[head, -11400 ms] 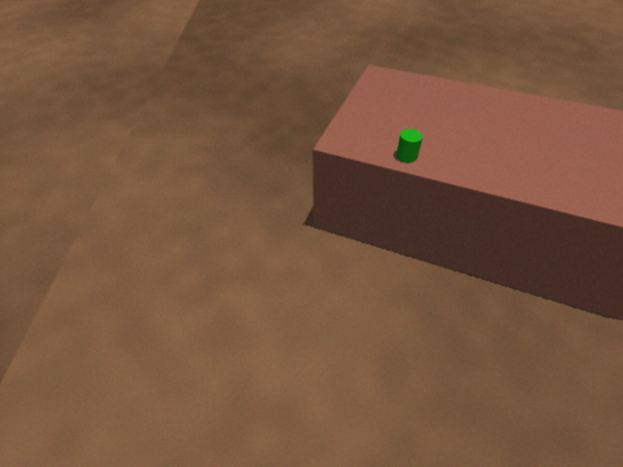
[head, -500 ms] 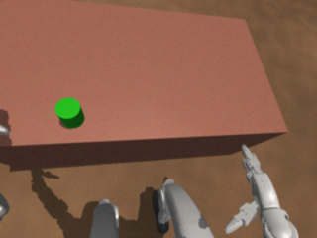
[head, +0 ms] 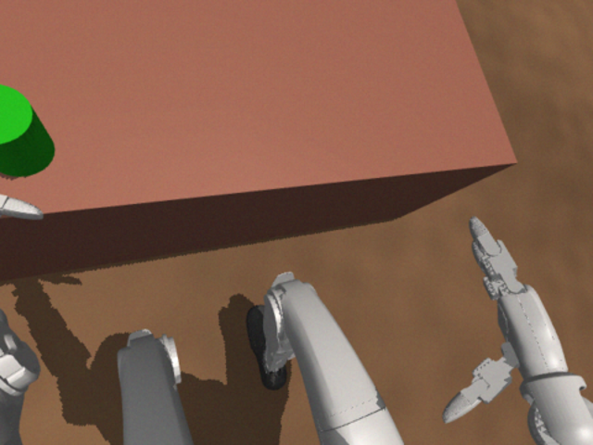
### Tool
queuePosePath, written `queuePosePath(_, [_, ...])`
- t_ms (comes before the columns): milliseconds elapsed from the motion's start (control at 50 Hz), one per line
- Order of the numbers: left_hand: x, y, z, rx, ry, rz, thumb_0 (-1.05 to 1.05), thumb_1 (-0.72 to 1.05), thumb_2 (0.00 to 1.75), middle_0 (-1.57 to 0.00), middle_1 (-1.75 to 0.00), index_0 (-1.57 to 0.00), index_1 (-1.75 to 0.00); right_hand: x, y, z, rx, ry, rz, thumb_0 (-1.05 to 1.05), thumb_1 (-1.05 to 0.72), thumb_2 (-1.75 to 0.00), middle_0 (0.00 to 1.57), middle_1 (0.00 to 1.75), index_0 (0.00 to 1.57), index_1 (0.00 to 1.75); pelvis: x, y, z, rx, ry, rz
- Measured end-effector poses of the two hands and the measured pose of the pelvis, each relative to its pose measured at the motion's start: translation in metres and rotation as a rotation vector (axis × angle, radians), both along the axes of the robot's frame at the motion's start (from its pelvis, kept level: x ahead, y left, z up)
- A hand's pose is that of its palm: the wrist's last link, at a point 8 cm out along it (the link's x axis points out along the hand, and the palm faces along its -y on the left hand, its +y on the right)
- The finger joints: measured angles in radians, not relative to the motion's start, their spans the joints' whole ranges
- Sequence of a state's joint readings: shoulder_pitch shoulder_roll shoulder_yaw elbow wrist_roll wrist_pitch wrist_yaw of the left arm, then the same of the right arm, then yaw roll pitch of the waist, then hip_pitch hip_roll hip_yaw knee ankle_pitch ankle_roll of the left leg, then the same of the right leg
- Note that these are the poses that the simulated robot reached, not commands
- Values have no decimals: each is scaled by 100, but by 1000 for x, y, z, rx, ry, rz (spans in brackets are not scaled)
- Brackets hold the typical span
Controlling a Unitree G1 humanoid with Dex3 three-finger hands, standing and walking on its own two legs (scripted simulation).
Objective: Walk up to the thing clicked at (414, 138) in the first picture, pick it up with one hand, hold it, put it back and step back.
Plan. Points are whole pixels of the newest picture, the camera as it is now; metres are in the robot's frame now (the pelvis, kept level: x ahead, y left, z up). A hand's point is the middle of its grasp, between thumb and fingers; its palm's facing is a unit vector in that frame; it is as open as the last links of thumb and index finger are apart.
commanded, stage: close in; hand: left
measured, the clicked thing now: (7, 133) +0.54 +0.21 -0.08
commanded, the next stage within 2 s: rest palm in 0.48 s
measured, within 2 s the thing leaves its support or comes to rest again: leaves its support in 1.56 s
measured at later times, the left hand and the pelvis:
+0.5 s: hand (4, 141) +0.53 +0.21 -0.07, palm faces +0.19 -0.98 -0.01, open 17.5 cm; pelvis +0.00 +0.01 -0.01, yaw +0 degrees
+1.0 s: hand out of the picture +0.55 +0.23 -0.08, palm faces +0.23 -0.97 -0.04, open 14.4 cm; pelvis +0.00 +0.01 -0.01, yaw +0 degrees
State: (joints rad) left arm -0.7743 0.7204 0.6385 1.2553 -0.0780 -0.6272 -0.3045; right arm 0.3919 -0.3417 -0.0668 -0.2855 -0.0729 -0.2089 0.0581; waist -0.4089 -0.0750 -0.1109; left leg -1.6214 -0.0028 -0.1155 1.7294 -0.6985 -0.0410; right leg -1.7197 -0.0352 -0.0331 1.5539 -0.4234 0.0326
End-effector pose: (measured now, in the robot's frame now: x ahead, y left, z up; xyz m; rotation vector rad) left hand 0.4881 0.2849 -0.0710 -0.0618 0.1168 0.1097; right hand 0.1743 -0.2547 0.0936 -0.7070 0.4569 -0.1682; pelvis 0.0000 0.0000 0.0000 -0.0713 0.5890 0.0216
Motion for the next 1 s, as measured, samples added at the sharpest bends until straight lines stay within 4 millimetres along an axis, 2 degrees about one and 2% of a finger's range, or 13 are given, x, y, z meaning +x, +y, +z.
queuePosePath(80, [7, -9, -5, 18, -51, 38, -1, -59, 4, -5, -9, -6, -9, -6, 0, 11, -54, -3, 3, -1, 52, -6, 7, 5, 7, 5, -5, -2, -9, 6, 3, 0])
queuePosePath(220, [16, -12, 7, 65, -54, 23, -1, -59, 6, -5, -11, -7, -10, -12, -5, 31, -104, -23, -26, -1, 52, -6, 7, 5, 7, 5, -4, -1, -9, -1, 9, 6])
queuePosePath(360, [6, -20, 10, 51, 20, 26, -1, -60, 5, -6, -10, -8, -9, -11, 1, 23, -28, -13, -36, -1, 52, -6, 7, 5, 7, 5, -2, 5, -1, -5, 2, 11])
queuePosePath(480, [8, -23, 0, 61, 5, 73, -1, -60, 4, -7, -10, -9, -9, -2, 12, 15, -9, -10, -2, -1, 52, -5, 7, 5, 7, 5, -3, 9, -6, 0, 4, 6])
queuePosePath(600, [22, -28, -3, 66, -49, 64, -1, -61, 5, -9, -12, -11, -11, 4, 22, 29, -59, -5, 29, -1, 52, -5, 7, 5, 7, 5, -2, 10, -9, -2, 19, 5])
queuePosePath(680, [28, -26, -4, 55, -40, 78, -1, -60, 5, -11, -11, -12, -11, -2, 18, 38, -102, 17, 0, -1, 51, -6, 7, 5, 7, 5, 1, 11, -8, -14, 26, 8])
queuePosePath(740, [28, -27, -6, 70, -21, 72, -1, -60, 6, -13, -11, -14, -11, -9, 12, 34, -95, 47, -45, -1, 51, -6, 7, 5, 7, 5, 3, 12, -6, -22, 30, 10])
queuePosePath(800, [28, -23, -5, 89, -19, 81, -1, -60, 8, -18, -14, -20, -16, -10, 13, 25, -61, 69, -61, -1, 51, -6, 7, 5, 7, 5, 4, 13, -5, -22, 32, 7])
queuePosePath(880, [28, -16, -4, 91, -15, 124, -1, -59, 13, -31, -24, -33, -25, -3, 22, 16, -11, 59, -27, -1, 51, -6, 7, 5, 7, 5, 4, 13, -7, -16, 33, 4])
queuePosePath(1000, [32, -12, -1, 97, -28, 117, -1, -52, 26, -53, -44, -55, -44, 9, 23, 21, -30, 32, 14, -1, 50, -5, 7, 5, 7, 5, 3, 11, -9, -8, 35, 5])
